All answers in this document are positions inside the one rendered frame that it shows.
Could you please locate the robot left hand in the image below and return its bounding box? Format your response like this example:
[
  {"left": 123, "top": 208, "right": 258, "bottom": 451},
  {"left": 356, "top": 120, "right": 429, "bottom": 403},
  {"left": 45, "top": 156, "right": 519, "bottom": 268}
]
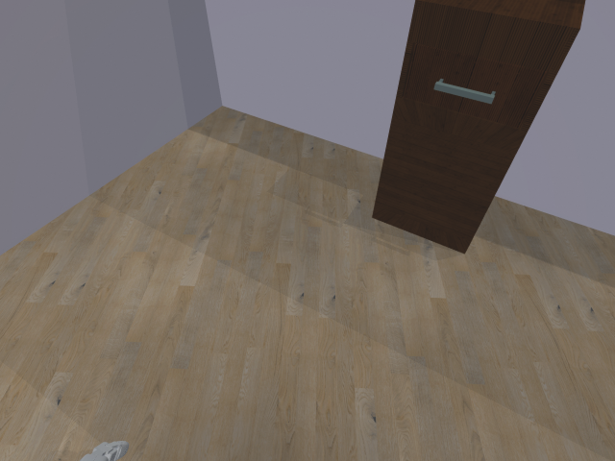
[{"left": 80, "top": 441, "right": 129, "bottom": 461}]

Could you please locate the handle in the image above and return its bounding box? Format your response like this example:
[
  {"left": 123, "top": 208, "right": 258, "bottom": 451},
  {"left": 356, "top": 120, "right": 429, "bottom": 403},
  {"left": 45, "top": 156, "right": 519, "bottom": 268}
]
[{"left": 434, "top": 79, "right": 496, "bottom": 104}]

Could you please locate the cabinet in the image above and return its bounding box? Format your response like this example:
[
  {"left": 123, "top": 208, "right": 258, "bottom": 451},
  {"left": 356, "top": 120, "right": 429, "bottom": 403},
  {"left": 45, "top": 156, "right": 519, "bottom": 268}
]
[{"left": 372, "top": 0, "right": 585, "bottom": 254}]

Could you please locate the drawer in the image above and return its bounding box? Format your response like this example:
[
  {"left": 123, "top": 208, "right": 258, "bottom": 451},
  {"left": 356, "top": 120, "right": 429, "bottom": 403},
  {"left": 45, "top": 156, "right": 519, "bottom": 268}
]
[{"left": 404, "top": 43, "right": 548, "bottom": 128}]

